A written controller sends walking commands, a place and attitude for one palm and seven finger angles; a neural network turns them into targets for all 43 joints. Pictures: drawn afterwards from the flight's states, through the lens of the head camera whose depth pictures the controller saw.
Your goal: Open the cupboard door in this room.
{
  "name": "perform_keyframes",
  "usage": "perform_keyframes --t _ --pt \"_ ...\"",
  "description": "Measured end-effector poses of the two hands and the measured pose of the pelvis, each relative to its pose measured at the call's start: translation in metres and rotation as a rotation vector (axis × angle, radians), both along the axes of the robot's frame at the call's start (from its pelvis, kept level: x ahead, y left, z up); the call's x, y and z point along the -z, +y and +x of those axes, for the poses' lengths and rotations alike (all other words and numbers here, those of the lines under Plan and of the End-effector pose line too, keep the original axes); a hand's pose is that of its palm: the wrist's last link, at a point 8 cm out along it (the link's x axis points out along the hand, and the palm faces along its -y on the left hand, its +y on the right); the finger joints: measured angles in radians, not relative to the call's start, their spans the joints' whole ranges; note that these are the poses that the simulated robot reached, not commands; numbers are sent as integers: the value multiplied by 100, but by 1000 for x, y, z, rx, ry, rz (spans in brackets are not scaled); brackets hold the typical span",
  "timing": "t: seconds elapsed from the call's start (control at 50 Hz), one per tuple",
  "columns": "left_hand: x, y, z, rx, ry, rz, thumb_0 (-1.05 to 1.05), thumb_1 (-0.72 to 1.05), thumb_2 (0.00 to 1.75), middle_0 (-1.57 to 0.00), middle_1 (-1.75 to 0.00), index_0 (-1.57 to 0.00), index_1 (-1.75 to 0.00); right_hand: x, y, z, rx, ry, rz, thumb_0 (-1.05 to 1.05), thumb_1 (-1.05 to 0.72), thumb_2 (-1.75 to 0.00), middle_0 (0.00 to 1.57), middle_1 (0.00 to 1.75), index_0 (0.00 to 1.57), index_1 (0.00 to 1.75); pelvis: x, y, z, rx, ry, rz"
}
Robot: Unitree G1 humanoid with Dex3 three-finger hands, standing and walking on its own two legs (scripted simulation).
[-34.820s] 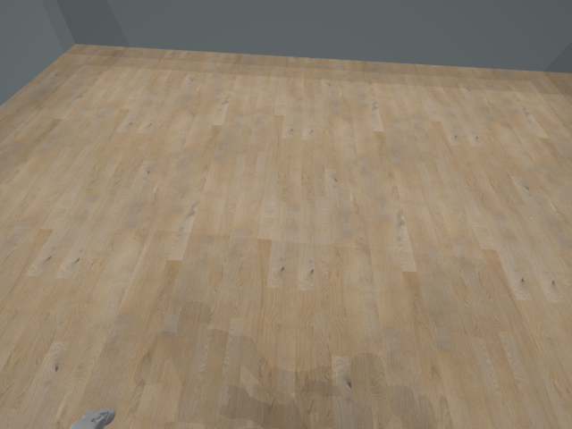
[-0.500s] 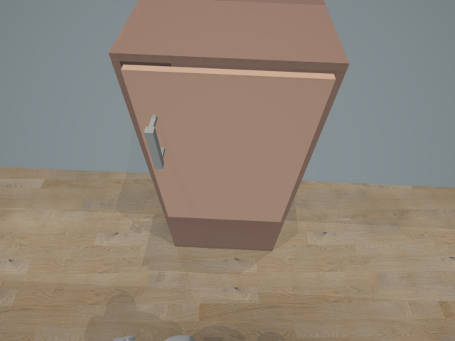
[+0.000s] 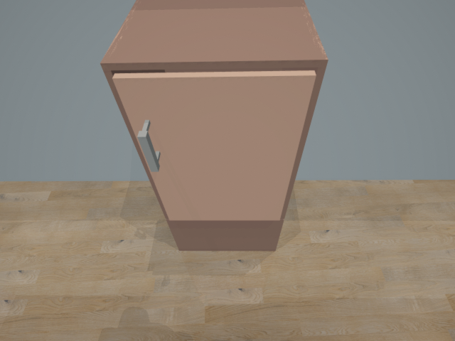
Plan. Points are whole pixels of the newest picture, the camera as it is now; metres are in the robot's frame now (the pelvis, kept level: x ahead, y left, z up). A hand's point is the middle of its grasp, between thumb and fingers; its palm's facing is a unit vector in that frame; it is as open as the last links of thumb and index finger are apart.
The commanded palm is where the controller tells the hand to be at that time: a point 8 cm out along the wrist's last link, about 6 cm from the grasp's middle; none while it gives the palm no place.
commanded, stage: come to a stop and stand still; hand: left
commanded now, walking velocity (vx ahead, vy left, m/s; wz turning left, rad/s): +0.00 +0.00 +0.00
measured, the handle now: (151, 146) +0.53 +0.22 +0.00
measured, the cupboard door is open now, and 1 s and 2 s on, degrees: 0 0 0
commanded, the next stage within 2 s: look again from close up in 0.30 s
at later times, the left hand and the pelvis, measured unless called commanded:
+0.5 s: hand out of the picture +0.00 +0.17 -0.17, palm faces +0.00 -0.98 -0.21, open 7.4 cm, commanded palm none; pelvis -0.01 -0.01 +0.01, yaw +0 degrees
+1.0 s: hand out of the picture +0.04 +0.19 -0.17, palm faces +0.00 -0.98 -0.22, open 7.4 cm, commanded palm none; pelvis +0.02 +0.00 +0.01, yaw +0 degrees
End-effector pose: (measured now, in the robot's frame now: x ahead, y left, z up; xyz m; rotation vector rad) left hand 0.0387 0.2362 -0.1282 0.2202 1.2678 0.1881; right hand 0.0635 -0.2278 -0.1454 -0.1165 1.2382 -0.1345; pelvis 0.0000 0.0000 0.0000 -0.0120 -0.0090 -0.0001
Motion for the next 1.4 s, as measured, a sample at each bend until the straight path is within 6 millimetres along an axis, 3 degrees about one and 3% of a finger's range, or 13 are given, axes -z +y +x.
perform_keyframes --t 0.12,0.36,0.52,0.68,0.88,1.04,1.08,1.16,1.22,1.3,1.34,1.4 --pt "5 -15 -10 15 -37 -34 0 91 90 -20 -30 -20 -30 -3 -12 -27 8 -15 -21 0 -91 -90 20 30 20 30 2 -6 -9 -7 -36 6" --pt "3 -14 -29 19 5 -50 0 91 90 -20 -30 -20 -30 -8 -10 -88 -1 129 -17 1 -90 -90 20 30 20 30 -5 -12 -17 -7 -8 13" --pt "7 -13 -40 4 68 -64 0 91 90 -20 -30 -20 -30 -11 -7 -95 3 187 -24 1 -90 -90 20 30 20 30 -7 -10 -10 -6 -5 12" --pt "10 -13 -37 -4 93 -78 0 91 90 -20 -30 -20 -30 -13 -6 -65 -11 148 -40 1 -90 -90 20 30 20 30 -8 -6 -1 -1 -4 12" --pt "9 -3 -20 -1 78 -71 0 91 90 -20 -30 -20 -30 -18 -6 -15 -40 54 -60 1 -90 -90 20 30 20 30 -9 0 9 4 -2 14" --pt "6 10 -4 2 51 -38 0 91 90 -20 -30 -20 -30 -20 -9 7 -52 22 -76 0 -90 -90 20 30 20 30 -9 4 16 3 2 11" --pt "-16 16 26 -87 -143 -32 1 91 90 -20 -31 -20 -30 -26 -10 16 -48 -73 -90 1 -90 -90 20 30 20 30 -8 5 16 -1 4 15" --pt "-92 20 101 -94 -699 4 1 88 89 -20 -32 -20 -32 -39 -11 47 -58 -331 -102 1 -90 -90 20 30 20 30 0 4 11 -33 34 32" --pt "-122 17 137 -38 -1017 -42 1 84 87 -21 -35 -20 -34 -41 -15 70 -80 -455 -106 1 -90 -90 20 30 20 30 14 1 1 -34 104 22" --pt "-117 3 142 144 -1257 -138 0 77 84 -21 -40 -20 -39 -36 -25 100 -127 -594 -115 1 -90 -90 20 30 20 30 45 -8 -14 -16 201 20" --pt "-99 0 132 201 -1261 -178 0 73 82 -21 -42 -21 -42 -31 -29 113 -147 -645 -122 1 -90 -90 20 30 20 30 62 -13 -20 -14 229 19" --pt "-72 6 110 148 -1196 -208 0 66 79 -22 -46 -22 -46 -24 -33 126 -160 -691 -136 1 -90 -90 20 30 20 30 80 -18 -25 -17 248 11"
